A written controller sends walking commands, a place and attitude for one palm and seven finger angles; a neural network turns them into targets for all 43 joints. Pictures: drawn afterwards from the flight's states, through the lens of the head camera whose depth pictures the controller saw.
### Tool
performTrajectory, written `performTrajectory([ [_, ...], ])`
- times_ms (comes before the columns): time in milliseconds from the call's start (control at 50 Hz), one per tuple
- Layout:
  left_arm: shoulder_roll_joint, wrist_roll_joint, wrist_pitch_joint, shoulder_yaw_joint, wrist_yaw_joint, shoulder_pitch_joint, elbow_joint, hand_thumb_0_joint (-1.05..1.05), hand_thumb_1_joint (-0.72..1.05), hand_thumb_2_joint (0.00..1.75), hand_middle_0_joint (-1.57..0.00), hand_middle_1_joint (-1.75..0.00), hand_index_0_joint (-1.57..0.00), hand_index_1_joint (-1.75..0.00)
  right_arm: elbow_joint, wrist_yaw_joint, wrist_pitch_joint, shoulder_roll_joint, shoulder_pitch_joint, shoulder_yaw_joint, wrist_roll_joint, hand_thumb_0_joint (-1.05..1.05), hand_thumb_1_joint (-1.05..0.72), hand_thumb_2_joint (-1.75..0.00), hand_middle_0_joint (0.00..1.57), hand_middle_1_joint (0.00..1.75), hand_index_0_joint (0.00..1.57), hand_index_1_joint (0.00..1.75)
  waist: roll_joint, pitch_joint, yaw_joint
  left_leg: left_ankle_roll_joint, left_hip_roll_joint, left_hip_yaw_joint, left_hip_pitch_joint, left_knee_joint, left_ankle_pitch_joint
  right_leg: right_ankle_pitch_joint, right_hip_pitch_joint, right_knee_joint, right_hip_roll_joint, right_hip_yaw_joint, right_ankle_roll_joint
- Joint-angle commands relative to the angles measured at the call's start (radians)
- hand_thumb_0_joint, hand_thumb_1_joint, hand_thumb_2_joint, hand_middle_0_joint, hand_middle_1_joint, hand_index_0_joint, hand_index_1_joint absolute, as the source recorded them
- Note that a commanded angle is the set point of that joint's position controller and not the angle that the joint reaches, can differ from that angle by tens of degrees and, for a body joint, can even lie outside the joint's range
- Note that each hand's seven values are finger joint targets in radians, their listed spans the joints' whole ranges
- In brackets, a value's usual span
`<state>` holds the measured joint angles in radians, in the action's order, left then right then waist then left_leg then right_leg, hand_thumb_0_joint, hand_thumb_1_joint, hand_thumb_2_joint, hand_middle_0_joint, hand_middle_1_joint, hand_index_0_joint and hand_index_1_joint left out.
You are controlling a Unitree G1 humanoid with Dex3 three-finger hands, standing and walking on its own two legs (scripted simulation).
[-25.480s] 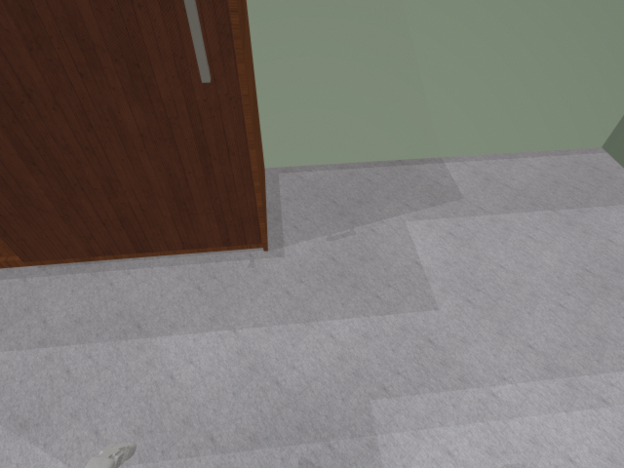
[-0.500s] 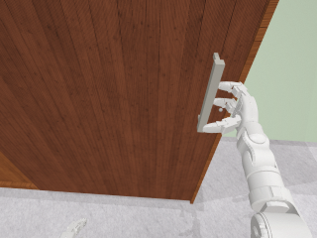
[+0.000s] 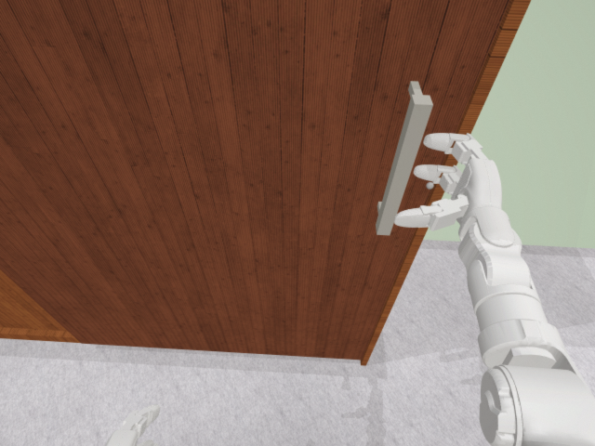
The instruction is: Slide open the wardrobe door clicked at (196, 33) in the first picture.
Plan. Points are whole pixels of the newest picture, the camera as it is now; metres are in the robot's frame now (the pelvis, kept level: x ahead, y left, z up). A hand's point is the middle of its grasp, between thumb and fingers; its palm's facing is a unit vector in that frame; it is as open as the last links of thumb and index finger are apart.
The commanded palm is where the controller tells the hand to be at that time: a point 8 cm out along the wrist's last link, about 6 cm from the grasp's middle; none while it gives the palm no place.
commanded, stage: feel for the door with the fingertips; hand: right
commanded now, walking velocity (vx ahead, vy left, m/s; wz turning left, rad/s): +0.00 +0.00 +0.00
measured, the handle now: (397, 166) +0.48 -0.09 +0.13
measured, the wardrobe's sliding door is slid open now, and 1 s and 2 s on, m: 0.00 0.00 0.00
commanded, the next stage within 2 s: slide the fingers in behind the handle in 0.04 s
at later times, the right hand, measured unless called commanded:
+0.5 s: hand (426, 185) +0.44 -0.12 +0.14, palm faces -0.03 +1.00 +0.02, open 13.8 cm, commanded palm +0.41 -0.17 +0.14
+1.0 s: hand (407, 183) +0.44 -0.10 +0.14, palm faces -0.03 +1.00 +0.02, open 13.9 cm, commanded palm +0.41 -0.15 +0.14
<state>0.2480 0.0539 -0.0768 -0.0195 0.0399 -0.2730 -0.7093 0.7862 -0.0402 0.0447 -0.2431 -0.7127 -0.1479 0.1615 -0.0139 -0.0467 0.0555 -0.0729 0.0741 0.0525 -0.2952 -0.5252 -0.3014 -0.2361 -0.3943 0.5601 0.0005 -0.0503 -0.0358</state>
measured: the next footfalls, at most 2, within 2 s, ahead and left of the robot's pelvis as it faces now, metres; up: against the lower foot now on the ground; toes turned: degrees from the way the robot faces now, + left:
none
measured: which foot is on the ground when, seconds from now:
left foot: down 0.00-1.00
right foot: down 0.00-1.00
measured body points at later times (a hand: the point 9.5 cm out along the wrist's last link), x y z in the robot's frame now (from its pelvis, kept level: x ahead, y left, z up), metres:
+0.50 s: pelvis +0.00 -0.01 +0.00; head +0.01 -0.01 +0.45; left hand +0.07 +0.25 -0.12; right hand +0.43 -0.18 +0.14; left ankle -0.02 +0.07 -0.73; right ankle +0.03 -0.10 -0.73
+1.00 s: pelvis +0.01 -0.01 +0.00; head +0.01 -0.01 +0.45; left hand +0.11 +0.24 -0.11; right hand +0.43 -0.15 +0.14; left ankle -0.02 +0.07 -0.73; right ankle +0.03 -0.10 -0.73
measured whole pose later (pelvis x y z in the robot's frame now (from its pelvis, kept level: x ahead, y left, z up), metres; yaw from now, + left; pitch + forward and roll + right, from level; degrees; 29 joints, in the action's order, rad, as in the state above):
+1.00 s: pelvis +0.01 -0.01 +0.00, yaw +1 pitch +4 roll +1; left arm 0.22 0.05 -0.07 -0.02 0.02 -0.28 -0.70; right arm 0.73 0.03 0.03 -0.15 -0.68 -0.09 0.15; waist -0.02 -0.07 0.05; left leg -0.06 0.07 0.04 -0.29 -0.54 -0.32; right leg -0.25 -0.38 0.57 -0.01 -0.07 -0.05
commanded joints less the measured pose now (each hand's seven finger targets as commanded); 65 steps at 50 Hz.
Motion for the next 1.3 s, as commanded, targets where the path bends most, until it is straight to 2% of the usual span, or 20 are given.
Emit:
performTrajectory([
  [0, 0.14, 0.0, -0.042, 0.048, 0.002, -0.015, 0.097, 0.0, 0.9, 0.9, -0.2, -0.3, -0.2, -0.3, -0.204, -0.013, 0.126, -0.193, -0.53, -0.051, 0.005, 0.0, 0.5, -0.3, 0.3, 1.2, 0.3, 1.2, 0.026, -0.352, 0.016, 0.058, -0.041, -0.091, 0.029, 0.064, 0.349, 0.194, 0.225, -0.015, -0.005, 0.063, -0.015],
  [40, 0.135, 0.007, -0.044, 0.047, 0.004, -0.007, 0.091, 0.0, 0.9, 0.9, -0.2, -0.3, -0.2, -0.3, -0.196, -0.024, 0.127, -0.17, -0.595, -0.017, 0.009, 0.0, 0.5, -0.3, 0.3, 1.2, 0.3, 1.2, 0.01, -0.327, 0.035, 0.063, -0.041, -0.098, 0.004, 0.077, 0.327, 0.161, 0.217, -0.017, -0.004, 0.057, -0.017],
  [100, 0.146, 0.006, -0.046, 0.05, 0.007, -0.03, 0.074, 0.0, 0.9, 0.9, -0.2, -0.3, -0.2, -0.3, -0.143, -0.022, 0.125, -0.218, -0.615, -0.062, 0.014, 0.0, 0.5, -0.3, 0.3, 1.2, 0.3, 1.2, 0.035, -0.31, 0.035, 0.067, -0.044, -0.105, 0.004, 0.085, 0.31, 0.14, 0.194, -0.016, -0.002, 0.06, -0.02],
  [140, 0.136, 0.006, -0.054, 0.048, 0.006, -0.033, 0.068, 0.0, 0.9, 0.9, -0.2, -0.3, -0.2, -0.3, -0.123, -0.025, 0.128, -0.156, -0.658, -0.014, 0.015, 0.0, 0.5, -0.3, 0.3, 1.2, 0.3, 1.2, 0.024, -0.29, 0.052, 0.064, -0.04, -0.095, -0.031, 0.085, 0.291, 0.134, 0.202, -0.016, -0.003, 0.064, -0.019],
  [160, 0.139, 0.006, -0.056, 0.05, 0.005, -0.04, 0.062, 0.0, 0.9, 0.9, -0.2, -0.3, -0.2, -0.3, -0.098, -0.024, 0.131, -0.18, -0.629, -0.04, 0.014, 0.0, 0.5, -0.3, 0.3, 1.2, 0.3, 1.2, 0.028, -0.293, 0.038, 0.061, -0.038, -0.093, -0.035, 0.084, 0.269, 0.125, 0.194, -0.016, -0.001, 0.069, -0.017],
  [360, 0.141, 0.008, -0.074, 0.054, -0.007, -0.041, 0.081, 0.0, 0.9, 0.9, -0.2, -0.3, -0.2, -0.3, -0.138, -0.029, 0.166, -0.148, -0.551, -0.02, 0.015, 0.0, 0.5, -0.3, 0.3, 1.2, 0.3, 1.2, 0.038, -0.323, 0.021, 0.055, -0.03, -0.079, -0.028, 0.072, 0.259, 0.134, 0.21, -0.021, 0.001, 0.068, -0.016],
  [440, 0.136, 0.009, -0.074, 0.053, -0.012, -0.026, 0.097, 0.0, 0.9, 0.9, -0.2, -0.3, -0.2, -0.3, -0.174, -0.024, 0.152, -0.131, -0.491, -0.015, 0.016, 0.0, 0.5, -0.3, 0.3, 1.2, 0.3, 1.2, 0.026, -0.321, 0.004, 0.053, -0.028, -0.075, -0.023, 0.07, 0.266, 0.149, 0.22, -0.024, 0.003, 0.065, -0.016],
  [500, 0.139, 0.009, -0.065, 0.054, -0.013, -0.018, 0.106, 0.0, 0.9, 0.9, -0.2, -0.3, -0.2, -0.3, -0.192, -0.008, 0.131, -0.158, -0.435, -0.045, 0.009, 0.0, 0.5, -0.3, 0.3, 1.2, 0.3, 1.2, 0.017, -0.305, -0.011, 0.053, -0.03, -0.078, -0.013, 0.073, 0.263, 0.148, 0.211, -0.026, 0.003, 0.057, -0.015],
  [560, 0.127, 0.01, -0.061, 0.052, -0.016, 0.0, 0.119, 0.0, 0.9, 0.9, -0.2, -0.3, -0.2, -0.3, -0.262, 0.006, 0.117, -0.1, -0.452, 0.005, 0.0, 0.0, 0.5, -0.3, 0.3, 1.2, 0.3, 1.2, -0.005, -0.303, -0.002, 0.052, -0.027, -0.069, -0.029, 0.07, 0.263, 0.162, 0.238, -0.028, 0.008, 0.058, -0.012],
  [600, 0.133, 0.009, -0.055, 0.053, -0.013, 0.001, 0.12, 0.0, 0.9, 0.9, -0.2, -0.3, -0.2, -0.3, -0.257, 0.018, 0.101, -0.107, -0.422, -0.006, -0.001, 0.0, 0.5, -0.3, 0.3, 1.2, 0.3, 1.2, 0.027, -0.283, -0.004, 0.051, -0.023, -0.065, -0.031, 0.073, 0.261, 0.172, 0.238, -0.028, 0.011, 0.062, -0.013],
  [640, 0.126, 0.011, -0.05, 0.051, -0.011, 0.013, 0.118, 0.0, 0.9, 0.9, -0.2, -0.3, -0.2, -0.3, -0.278, 0.025, 0.093, -0.067, -0.481, 0.033, 0.0, 0.0, 0.5, -0.3, 0.3, 1.2, 0.3, 1.2, 0.021, -0.262, 0.017, 0.053, -0.022, -0.062, -0.062, 0.077, 0.235, 0.152, 0.249, -0.03, 0.014, 0.067, -0.011],
  [720, 0.126, 0.006, -0.048, 0.051, -0.008, 0.018, 0.111, 0.0, 0.9, 0.9, -0.2, -0.3, -0.2, -0.3, -0.284, 0.047, 0.084, -0.055, -0.506, 0.038, -0.001, 0.0, 0.5, -0.3, 0.3, 1.2, 0.3, 1.2, 0.024, -0.281, 0.017, 0.05, -0.023, -0.058, -0.069, 0.076, 0.217, 0.154, 0.275, -0.034, 0.017, 0.077, -0.007],
  [740, 0.12, 0.005, -0.051, 0.05, -0.01, 0.021, 0.112, 0.0, 0.9, 0.9, -0.2, -0.3, -0.2, -0.3, -0.305, 0.048, 0.086, -0.019, -0.519, 0.069, -0.003, 0.0, 0.5, -0.3, 0.3, 1.2, 0.3, 1.2, -0.007, -0.297, 0.018, 0.047, -0.022, -0.057, -0.075, 0.07, 0.226, 0.172, 0.296, -0.031, 0.016, 0.077, -0.004],
  [800, 0.127, -0.002, -0.044, 0.051, -0.009, 0.01, 0.105, 0.0, 0.9, 0.9, -0.2, -0.3, -0.2, -0.3, -0.272, 0.062, 0.075, -0.061, -0.465, 0.019, -0.005, 0.0, 0.5, -0.3, 0.3, 1.2, 0.3, 1.2, 0.028, -0.32, 0.003, 0.047, -0.022, -0.055, -0.047, 0.065, 0.25, 0.2, 0.291, -0.027, 0.015, 0.077, -0.003],
  [880, 0.115, -0.002, -0.033, 0.047, -0.012, 0.019, 0.113, 0.0, 0.9, 0.9, -0.2, -0.3, -0.2, -0.3, -0.261, 0.067, 0.053, -0.018, -0.453, 0.047, -0.013, 0.0, 0.5, -0.3, 0.3, 1.2, 0.3, 1.2, 0.041, -0.31, 0.005, 0.05, -0.027, -0.058, -0.021, 0.062, 0.298, 0.212, 0.26, -0.029, 0.01, 0.065, -0.003],
  [940, 0.119, -0.003, -0.023, 0.049, -0.01, 0.02, 0.119, 0.0, 0.9, 0.9, -0.2, -0.3, -0.2, -0.3, -0.271, 0.074, 0.046, -0.056, -0.432, 0.013, -0.015, 0.0, 0.5, -0.3, 0.3, 1.2, 0.3, 1.2, 0.054, -0.31, -0.003, 0.052, -0.029, -0.066, 0.001, 0.066, 0.327, 0.223, 0.25, -0.029, 0.009, 0.059, -0.006],
  [1080, 0.112, -0.003, -0.014, 0.049, -0.011, 0.012, 0.11, 0.0, 0.9, 0.9, -0.2, -0.3, -0.2, -0.3, -0.251, 0.075, 0.033, 0.002, -0.478, 0.064, -0.023, 0.0, 0.5, -0.3, 0.3, 1.2, 0.3, 1.2, 0.039, -0.26, 0.024, 0.056, -0.03, -0.068, -0.034, 0.079, 0.308, 0.19, 0.243, -0.024, 0.006, 0.058, -0.01],
  [1180, 0.111, -0.003, -0.016, 0.053, -0.012, 0.006, 0.107, 0.0, 0.9, 0.9, -0.2, -0.3, -0.2, -0.3, -0.252, 0.069, 0.029, 0.016, -0.464, 0.074, -0.017, 0.0, 0.5, -0.3, 0.3, 1.2, 0.3, 1.2, 0.031, -0.291, 0.019, 0.058, -0.031, -0.072, -0.02, 0.077, 0.325, 0.197, 0.243, -0.018, 0.001, 0.058, -0.01],
  [1220, 0.118, -0.003, -0.014, 0.053, -0.011, 0.001, 0.105, 0.0, 0.9, 0.9, -0.2, -0.3, -0.2, -0.3, -0.236, 0.068, 0.029, -0.012, -0.464, 0.053, -0.013, 0.0, 0.5, -0.3, 0.3, 1.2, 0.3, 1.2, 0.069, -0.279, 0.018, 0.063, -0.033, -0.077, -0.008, 0.082, 0.332, 0.186, 0.225, -0.022, 0.0, 0.059, -0.013],
  [1280, 0.113, -0.002, -0.019, 0.053, -0.013, 0.005, 0.105, 0.0, 0.9, 0.9, -0.2, -0.3, -0.2, -0.3, -0.238, 0.059, 0.033, 0.018, -0.466, 0.075, -0.01, 0.0, 0.5, -0.3, 0.3, 1.2, 0.3, 1.2, 0.066, -0.283, 0.022, 0.066, -0.036, -0.08, -0.004, 0.082, 0.337, 0.174, 0.22, -0.02, -0.005, 0.057, -0.014],
])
